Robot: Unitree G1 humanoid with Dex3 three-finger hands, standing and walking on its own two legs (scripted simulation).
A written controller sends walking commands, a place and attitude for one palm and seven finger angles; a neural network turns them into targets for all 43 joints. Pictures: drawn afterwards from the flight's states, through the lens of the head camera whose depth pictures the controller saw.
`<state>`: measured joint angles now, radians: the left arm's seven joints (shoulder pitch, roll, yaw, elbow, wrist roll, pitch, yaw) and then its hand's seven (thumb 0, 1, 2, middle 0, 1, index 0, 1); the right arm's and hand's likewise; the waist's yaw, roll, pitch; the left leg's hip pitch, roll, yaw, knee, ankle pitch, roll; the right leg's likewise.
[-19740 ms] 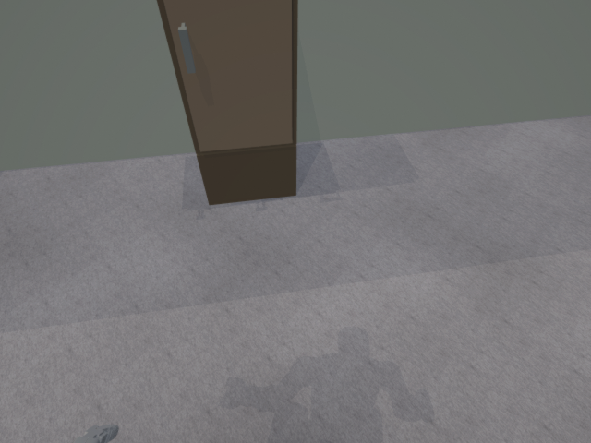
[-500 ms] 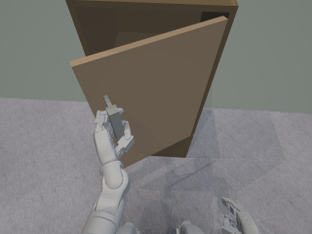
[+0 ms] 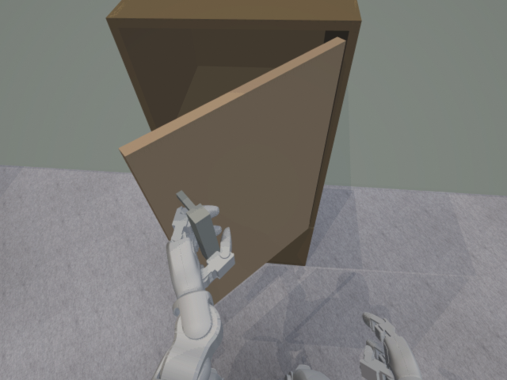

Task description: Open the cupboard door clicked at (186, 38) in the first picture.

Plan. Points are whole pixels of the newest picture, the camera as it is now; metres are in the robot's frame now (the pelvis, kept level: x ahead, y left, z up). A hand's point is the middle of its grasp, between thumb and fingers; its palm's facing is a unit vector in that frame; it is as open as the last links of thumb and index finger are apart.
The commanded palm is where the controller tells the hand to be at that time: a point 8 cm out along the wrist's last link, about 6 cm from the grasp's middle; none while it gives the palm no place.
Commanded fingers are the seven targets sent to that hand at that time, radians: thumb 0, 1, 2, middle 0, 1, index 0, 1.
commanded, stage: open thumb and fingers to let go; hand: left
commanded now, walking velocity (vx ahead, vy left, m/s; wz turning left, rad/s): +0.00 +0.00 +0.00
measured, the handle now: (198, 227) +0.34 +0.10 +0.05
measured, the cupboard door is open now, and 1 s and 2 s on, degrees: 46 46 46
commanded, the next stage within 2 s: slide the hand sideways off the handle in 0.62 s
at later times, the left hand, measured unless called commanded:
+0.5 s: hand (217, 255) +0.30 +0.07 +0.04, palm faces +0.28 -0.96 -0.02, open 14.4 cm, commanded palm +0.26 +0.11 +0.05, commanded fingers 0.00 -0.50 0.30 -0.18 -0.50 -0.18 -0.50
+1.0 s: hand (206, 274) +0.27 +0.08 +0.05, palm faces -0.18 -0.98 +0.04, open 16.3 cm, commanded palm +0.25 +0.12 +0.05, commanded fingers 0.00 -0.50 0.30 -0.15 -0.30 -0.15 -0.30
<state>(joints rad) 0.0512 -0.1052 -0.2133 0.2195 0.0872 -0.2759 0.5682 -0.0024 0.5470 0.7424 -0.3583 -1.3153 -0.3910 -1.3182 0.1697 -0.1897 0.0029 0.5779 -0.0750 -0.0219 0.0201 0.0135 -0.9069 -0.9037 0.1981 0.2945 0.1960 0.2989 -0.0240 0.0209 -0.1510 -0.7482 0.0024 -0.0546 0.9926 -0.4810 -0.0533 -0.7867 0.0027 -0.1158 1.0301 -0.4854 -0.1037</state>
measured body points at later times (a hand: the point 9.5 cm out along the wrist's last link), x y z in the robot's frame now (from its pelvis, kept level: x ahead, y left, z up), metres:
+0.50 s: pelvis -0.01 +0.02 +0.00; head +0.03 +0.00 +0.44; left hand +0.28 +0.12 +0.05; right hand +0.15 -0.21 -0.11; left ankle +0.01 +0.17 -0.67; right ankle +0.02 -0.05 -0.67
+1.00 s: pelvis -0.02 +0.05 -0.01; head +0.04 +0.04 +0.44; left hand +0.27 +0.13 +0.05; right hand +0.14 -0.18 -0.10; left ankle +0.01 +0.17 -0.67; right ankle +0.02 -0.05 -0.67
